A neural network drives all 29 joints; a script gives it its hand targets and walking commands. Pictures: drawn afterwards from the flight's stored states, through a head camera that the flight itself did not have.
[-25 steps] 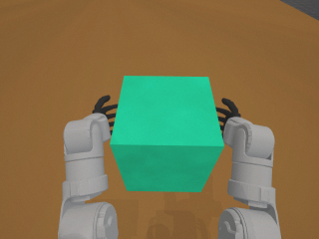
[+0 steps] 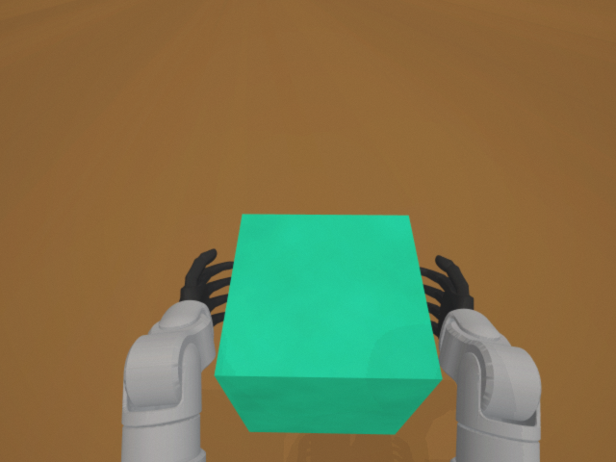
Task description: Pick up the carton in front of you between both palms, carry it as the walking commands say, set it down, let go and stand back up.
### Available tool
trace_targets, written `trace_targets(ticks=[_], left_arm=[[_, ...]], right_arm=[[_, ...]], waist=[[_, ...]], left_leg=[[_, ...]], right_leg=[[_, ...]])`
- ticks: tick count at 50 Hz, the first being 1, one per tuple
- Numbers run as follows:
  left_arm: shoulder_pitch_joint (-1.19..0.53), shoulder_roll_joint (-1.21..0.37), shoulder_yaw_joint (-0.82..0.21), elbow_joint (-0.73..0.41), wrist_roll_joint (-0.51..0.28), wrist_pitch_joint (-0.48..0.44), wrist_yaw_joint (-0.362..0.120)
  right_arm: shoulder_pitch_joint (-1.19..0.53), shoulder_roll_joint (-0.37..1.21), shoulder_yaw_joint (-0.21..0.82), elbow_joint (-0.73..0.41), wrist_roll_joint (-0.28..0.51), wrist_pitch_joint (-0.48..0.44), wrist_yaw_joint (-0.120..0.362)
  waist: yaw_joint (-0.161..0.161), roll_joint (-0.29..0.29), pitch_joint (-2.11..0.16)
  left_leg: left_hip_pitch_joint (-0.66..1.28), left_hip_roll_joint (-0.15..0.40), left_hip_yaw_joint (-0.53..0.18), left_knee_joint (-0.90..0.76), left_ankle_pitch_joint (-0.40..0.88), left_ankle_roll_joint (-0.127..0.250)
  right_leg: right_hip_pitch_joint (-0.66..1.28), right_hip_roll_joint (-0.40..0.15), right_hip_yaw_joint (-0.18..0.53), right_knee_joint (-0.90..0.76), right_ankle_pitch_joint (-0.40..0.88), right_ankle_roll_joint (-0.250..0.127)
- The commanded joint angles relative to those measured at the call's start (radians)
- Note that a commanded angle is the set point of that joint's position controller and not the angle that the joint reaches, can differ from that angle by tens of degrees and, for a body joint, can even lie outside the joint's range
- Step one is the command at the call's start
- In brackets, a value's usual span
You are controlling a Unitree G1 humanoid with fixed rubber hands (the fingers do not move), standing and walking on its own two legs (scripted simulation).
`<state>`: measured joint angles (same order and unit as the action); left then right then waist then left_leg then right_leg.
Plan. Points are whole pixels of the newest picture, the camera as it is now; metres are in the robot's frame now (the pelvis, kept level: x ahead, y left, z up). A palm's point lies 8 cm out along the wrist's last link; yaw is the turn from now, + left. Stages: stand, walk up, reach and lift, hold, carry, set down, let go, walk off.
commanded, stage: carry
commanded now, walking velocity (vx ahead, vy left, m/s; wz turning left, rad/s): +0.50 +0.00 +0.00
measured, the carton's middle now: (323, 331) +0.30 +0.00 +0.00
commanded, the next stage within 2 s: none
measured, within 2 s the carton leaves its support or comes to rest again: neither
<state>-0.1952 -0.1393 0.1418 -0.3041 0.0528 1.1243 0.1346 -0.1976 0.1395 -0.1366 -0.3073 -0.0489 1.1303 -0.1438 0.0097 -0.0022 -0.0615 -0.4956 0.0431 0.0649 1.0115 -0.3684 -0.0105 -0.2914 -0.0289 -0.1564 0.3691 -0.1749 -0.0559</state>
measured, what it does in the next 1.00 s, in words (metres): walks ahead: left foot, then right foot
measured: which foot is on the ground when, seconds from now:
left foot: up 0.00-0.24, down 0.26-0.80, up 0.82-1.00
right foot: down 0.00-0.30, up 0.32-0.74, down 0.76-1.00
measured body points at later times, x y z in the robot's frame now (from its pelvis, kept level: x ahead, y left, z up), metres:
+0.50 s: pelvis +0.29 +0.05 +0.00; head +0.27 +0.06 +0.45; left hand +0.55 +0.18 +0.08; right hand +0.52 -0.12 +0.08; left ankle +0.30 +0.12 -0.75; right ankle +0.30 -0.10 -0.68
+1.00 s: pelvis +0.59 -0.03 +0.00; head +0.59 -0.05 +0.45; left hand +0.83 +0.13 +0.07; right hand +0.84 -0.17 +0.07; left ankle +0.59 +0.12 -0.67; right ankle +0.60 -0.10 -0.75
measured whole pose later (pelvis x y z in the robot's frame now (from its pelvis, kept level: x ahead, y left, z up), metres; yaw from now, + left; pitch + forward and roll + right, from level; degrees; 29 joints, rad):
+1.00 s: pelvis +0.59 -0.03 +0.00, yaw +0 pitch +4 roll +1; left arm 0.05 -0.13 0.05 -0.48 0.05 1.16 0.13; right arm 0.03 0.13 -0.03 -0.49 -0.07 1.19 -0.13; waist 0.03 0.02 -0.10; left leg -0.56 0.11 0.08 1.01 -0.24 0.00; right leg -0.24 -0.04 -0.22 0.33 -0.17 -0.06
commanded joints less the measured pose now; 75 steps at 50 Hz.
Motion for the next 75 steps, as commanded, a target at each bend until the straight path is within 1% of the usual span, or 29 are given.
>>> trace_targets(ticks=[1, 10, 13, 14, 15, 16, 19, 22, 27, 35, 38, 39, 40, 41, 43, 44, 45, 50, 60, 63, 64, 65, 66, 67, 68, 69, 70, 71, 75], left_arm=[[-0.394, -0.944, -0.701, -0.205, -0.301, -0.008, -0.122], [-0.194, -0.753, -0.693, -0.267, -0.283, 0.082, -0.127], [-0.207, -0.707, -0.691, -0.275, -0.279, 0.102, -0.113], [-0.211, -0.685, -0.686, -0.274, -0.276, 0.111, -0.108], [-0.228, -0.676, -0.693, -0.302, -0.281, 0.120, -0.103], [-0.251, -0.689, -0.709, -0.307, -0.288, 0.122, -0.104], [-0.246, -0.812, -0.723, -0.272, -0.286, 0.098, -0.124], [-0.212, -0.857, -0.726, -0.249, -0.259, 0.067, -0.130], [-0.185, -0.809, -0.716, -0.253, -0.234, 0.052, -0.108], [-0.175, -0.701, -0.707, -0.297, -0.262, 0.095, -0.092], [-0.149, -0.683, -0.688, -0.281, -0.265, 0.100, -0.094], [-0.123, -0.681, -0.677, -0.267, -0.262, 0.100, -0.094], [-0.119, -0.677, -0.666, -0.251, -0.254, 0.094, -0.095], [-0.113, -0.702, -0.666, -0.239, -0.262, 0.088, -0.099], [-0.142, -0.789, -0.694, -0.271, -0.283, 0.071, -0.120], [-0.168, -0.830, -0.712, -0.281, -0.289, 0.058, -0.131], [-0.193, -0.856, -0.728, -0.290, -0.294, 0.045, -0.141], [-0.173, -0.858, -0.762, -0.300, -0.307, 0.013, -0.168], [-0.097, -0.662, -0.699, -0.337, -0.261, 0.065, -0.106], [-0.113, -0.632, -0.699, -0.351, -0.260, 0.084, -0.089], [-0.118, -0.620, -0.699, -0.355, -0.257, 0.091, -0.085], [-0.128, -0.619, -0.704, -0.373, -0.263, 0.098, -0.081], [-0.129, -0.627, -0.712, -0.381, -0.270, 0.104, -0.084], [-0.140, -0.668, -0.733, -0.375, -0.279, 0.099, -0.091], [-0.146, -0.724, -0.746, -0.367, -0.286, 0.091, -0.103], [-0.161, -0.782, -0.758, -0.363, -0.288, 0.080, -0.114], [-0.174, -0.826, -0.766, -0.355, -0.287, 0.069, -0.123], [-0.174, -0.854, -0.772, -0.349, -0.281, 0.058, -0.128], [-0.121, -0.875, -0.773, -0.337, -0.253, 0.030, -0.124]], right_arm=[[-0.388, 0.949, 0.715, -0.184, 0.268, -0.018, 0.108], [-0.204, 0.773, 0.695, -0.272, 0.246, 0.076, 0.107], [-0.181, 0.719, 0.669, -0.254, 0.250, 0.096, 0.107], [-0.162, 0.693, 0.655, -0.246, 0.244, 0.101, 0.104], [-0.180, 0.679, 0.642, -0.226, 0.245, 0.098, 0.102], [-0.172, 0.715, 0.648, -0.226, 0.255, 0.098, 0.105], [-0.233, 0.816, 0.695, -0.265, 0.287, 0.078, 0.133], [-0.253, 0.848, 0.730, -0.274, 0.306, 0.054, 0.152], [-0.223, 0.777, 0.726, -0.271, 0.304, 0.046, 0.152], [-0.151, 0.681, 0.672, -0.272, 0.258, 0.081, 0.113], [-0.164, 0.677, 0.678, -0.286, 0.256, 0.090, 0.104], [-0.162, 0.668, 0.682, -0.288, 0.257, 0.093, 0.101], [-0.171, 0.665, 0.701, -0.318, 0.262, 0.098, 0.101], [-0.189, 0.680, 0.718, -0.324, 0.275, 0.098, 0.106], [-0.203, 0.774, 0.741, -0.312, 0.285, 0.078, 0.125], [-0.203, 0.818, 0.749, -0.300, 0.285, 0.065, 0.134], [-0.204, 0.852, 0.752, -0.291, 0.280, 0.050, 0.142], [-0.150, 0.873, 0.757, -0.281, 0.236, 0.008, 0.142], [-0.125, 0.679, 0.724, -0.352, 0.258, 0.066, 0.101], [-0.113, 0.642, 0.698, -0.338, 0.264, 0.082, 0.094], [-0.092, 0.634, 0.684, -0.321, 0.262, 0.085, 0.093], [-0.093, 0.615, 0.667, -0.317, 0.255, 0.084, 0.093], [-0.088, 0.638, 0.668, -0.296, 0.265, 0.080, 0.094], [-0.087, 0.676, 0.676, -0.322, 0.277, 0.077, 0.104], [-0.098, 0.727, 0.691, -0.334, 0.289, 0.068, 0.116], [-0.127, 0.781, 0.709, -0.347, 0.295, 0.058, 0.130], [-0.156, 0.822, 0.723, -0.351, 0.301, 0.048, 0.142], [-0.170, 0.847, 0.734, -0.352, 0.306, 0.038, 0.152], [-0.145, 0.836, 0.746, -0.358, 0.313, 0.020, 0.173]], waist=[[0.006, -0.134, -0.351], [0.012, -0.166, -0.153], [-0.018, -0.095, -0.209], [-0.040, 0.022, -0.244], [-0.045, 0.287, -0.309], [-0.041, 0.284, -0.273], [-0.031, 0.051, -0.258], [-0.024, 0.103, -0.235], [-0.026, 0.109, -0.175], [-0.033, 0.155, -0.077], [-0.007, 0.109, -0.152], [0.012, 0.036, -0.225], [0.022, -0.228, -0.315], [0.018, -0.347, -0.311], [0.011, -0.167, -0.311], [0.006, -0.079, -0.302], [0.002, -0.052, -0.287], [0.000, -0.119, -0.224], [0.006, -0.158, -0.051], [-0.019, -0.133, -0.126], [-0.036, -0.074, -0.191], [-0.045, 0.126, -0.282], [-0.040, 0.364, -0.344], [-0.035, 0.278, -0.321], [-0.037, 0.204, -0.338], [-0.033, 0.111, -0.331], [-0.025, 0.082, -0.325], [-0.017, 0.099, -0.318], [-0.012, 0.137, -0.303]], left_leg=[[-0.149, 0.030, -0.002, -0.131, 0.069, -0.020], [0.010, 0.003, 0.128, -0.535, 0.319, 0.005], [0.377, -0.036, 0.185, -0.570, 0.213, 0.031], [0.516, 0.115, -0.042, -0.628, 0.077, 0.053], [0.702, 0.356, -0.501, -0.756, -0.064, 0.195], [0.680, 0.391, -0.607, -0.815, 0.036, 0.230], [0.501, 0.322, -0.345, -0.809, 0.138, 0.175], [0.394, 0.262, -0.166, -0.886, 0.058, 0.125], [0.446, 0.237, -0.071, -0.929, 0.103, 0.139], [0.529, 0.210, 0.040, -0.838, 0.377, 0.111], [0.456, 0.159, 0.139, -0.556, 0.585, 0.067], [0.320, 0.126, 0.162, -0.338, 0.494, 0.033], [0.056, 0.016, 0.151, -0.023, 0.264, -0.029], [-0.164, -0.061, 0.068, 0.154, -0.102, -0.029], [-0.214, 0.043, -0.050, 0.286, -0.075, 0.026], [-0.193, 0.079, -0.067, 0.229, -0.003, 0.034], [-0.152, 0.101, -0.071, 0.155, 0.054, 0.032], [-0.156, 0.088, 0.012, -0.093, 0.191, -0.005], [-0.094, 0.042, 0.123, -0.503, 0.352, 0.019], [0.199, -0.035, 0.216, -0.565, 0.270, 0.040], [0.415, -0.024, 0.184, -0.567, 0.244, 0.039], [0.643, 0.230, -0.191, -0.623, 0.274, 0.128], [0.762, 0.386, -0.509, -0.738, 0.488, 0.244], [0.731, 0.394, -0.427, -0.718, 0.750, 0.257], [0.693, 0.362, -0.319, -0.682, 0.903, 0.241], [0.631, 0.339, -0.220, -0.681, 0.911, 0.196], [0.573, 0.313, -0.149, -0.707, 0.843, 0.153], [0.529, 0.283, -0.089, -0.727, 0.794, 0.123], [0.451, 0.238, 0.048, -0.730, 0.795, 0.123]], right_leg=[[0.428, -0.256, 0.262, -0.146, 0.267, -0.093], [0.321, -0.209, 0.092, -0.130, 0.358, -0.030], [0.147, -0.143, -0.016, 0.157, 0.368, 0.018], [0.007, -0.097, -0.043, 0.384, 0.164, 0.053], [-0.278, 0.018, -0.025, 0.663, -0.116, 0.090], [-0.396, 0.013, 0.089, 0.800, -0.317, 0.071], [-0.368, -0.105, 0.162, 0.808, -0.181, 0.032], [-0.291, -0.102, 0.111, 0.628, -0.072, 0.051], [-0.347, -0.096, 0.050, 0.353, 0.050, 0.083], [-0.274, -0.060, -0.035, 0.125, 0.122, 0.056], [0.040, 0.020, -0.125, 0.062, 0.024, 0.032], [0.252, -0.052, -0.019, 0.058, -0.039, 0.021], [0.453, -0.313, 0.450, -0.060, -0.173, -0.094], [0.544, -0.401, 0.672, -0.153, -0.041, -0.165], [0.466, -0.362, 0.488, -0.095, 0.167, -0.141], [0.396, -0.343, 0.411, -0.107, 0.138, -0.105], [0.326, -0.318, 0.343, -0.146, 0.081, -0.073], [0.282, -0.275, 0.186, -0.246, -0.003, -0.076], [0.359, -0.232, 0.027, -0.202, 0.271, -0.037], [0.316, -0.191, -0.068, 0.052, 0.509, 0.008], [0.207, -0.145, -0.093, 0.252, 0.467, 0.039], [-0.042, -0.062, -0.085, 0.550, 0.229, 0.097], [-0.253, 0.054, -0.011, 0.805, -0.257, 0.118], [-0.310, 0.016, 0.104, 0.929, -0.349, 0.096], [-0.310, -0.019, 0.139, 0.948, -0.337, 0.073], [-0.294, -0.062, 0.153, 0.873, -0.286, 0.060], [-0.260, -0.088, 0.155, 0.763, -0.231, 0.059], [-0.213, -0.085, 0.126, 0.671, -0.193, 0.061], [-0.099, -0.040, 0.051, 0.356, -0.137, 0.075]])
